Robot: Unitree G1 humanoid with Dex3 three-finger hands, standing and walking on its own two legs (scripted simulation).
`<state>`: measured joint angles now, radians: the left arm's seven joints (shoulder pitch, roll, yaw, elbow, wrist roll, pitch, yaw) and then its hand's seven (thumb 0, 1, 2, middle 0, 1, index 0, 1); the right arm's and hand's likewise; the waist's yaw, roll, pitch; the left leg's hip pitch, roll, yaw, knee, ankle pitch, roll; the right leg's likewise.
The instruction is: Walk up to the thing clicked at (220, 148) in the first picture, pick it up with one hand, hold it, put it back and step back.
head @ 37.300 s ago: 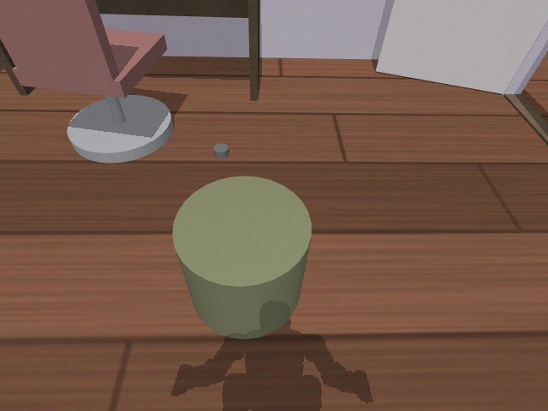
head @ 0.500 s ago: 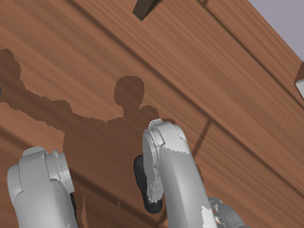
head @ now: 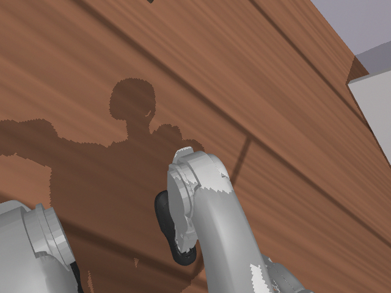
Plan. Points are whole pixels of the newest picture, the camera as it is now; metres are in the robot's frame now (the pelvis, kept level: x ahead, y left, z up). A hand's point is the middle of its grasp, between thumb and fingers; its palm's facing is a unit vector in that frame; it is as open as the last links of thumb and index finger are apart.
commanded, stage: rest palm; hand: left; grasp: from above
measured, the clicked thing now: out of the picture +0.48 +0.35 -0.28
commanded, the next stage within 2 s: close in 1.16 s
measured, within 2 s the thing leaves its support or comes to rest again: neither
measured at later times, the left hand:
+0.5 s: hand out of the picture +0.45 +0.35 -0.24, palm faces -0.44 -0.16 -0.88, open 14.4 cm
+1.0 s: hand out of the picture +0.45 +0.34 -0.25, palm faces -0.44 -0.16 -0.88, open 14.3 cm
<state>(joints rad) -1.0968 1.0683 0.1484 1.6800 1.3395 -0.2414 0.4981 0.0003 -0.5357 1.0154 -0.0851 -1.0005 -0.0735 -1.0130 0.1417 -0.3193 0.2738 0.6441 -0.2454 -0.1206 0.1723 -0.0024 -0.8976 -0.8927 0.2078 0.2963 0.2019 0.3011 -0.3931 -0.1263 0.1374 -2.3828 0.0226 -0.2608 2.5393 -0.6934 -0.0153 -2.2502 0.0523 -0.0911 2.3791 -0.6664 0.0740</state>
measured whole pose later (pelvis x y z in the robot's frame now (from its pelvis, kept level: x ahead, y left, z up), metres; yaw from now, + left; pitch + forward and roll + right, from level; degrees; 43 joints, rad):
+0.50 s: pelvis +0.00 +0.00 +0.00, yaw -2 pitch +27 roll -15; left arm -1.08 1.10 0.13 1.72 1.33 -0.26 0.54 0.00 -0.57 1.04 -0.09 -0.97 -0.05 -1.01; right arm 0.10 -0.33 0.32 0.63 -0.28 -0.16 0.20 0.00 -0.90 -0.90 0.21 0.30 0.20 0.30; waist -0.39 -0.15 0.16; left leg -2.37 0.02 -0.29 2.57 -0.71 -0.01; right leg -2.23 0.06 -0.11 2.38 -0.67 0.08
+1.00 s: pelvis +0.00 +0.01 +0.00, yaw -2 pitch +26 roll -16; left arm -1.09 1.11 0.12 1.76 1.31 -0.24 0.59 0.00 -0.56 1.03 -0.08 -1.01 -0.06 -1.04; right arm 0.08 -0.34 0.35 0.62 -0.29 -0.20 0.23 0.00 -0.90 -0.90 0.21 0.30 0.20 0.30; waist -0.40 -0.17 0.18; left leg -2.37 0.03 -0.30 2.58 -0.72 -0.01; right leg -2.21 0.07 -0.12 2.38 -0.67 0.09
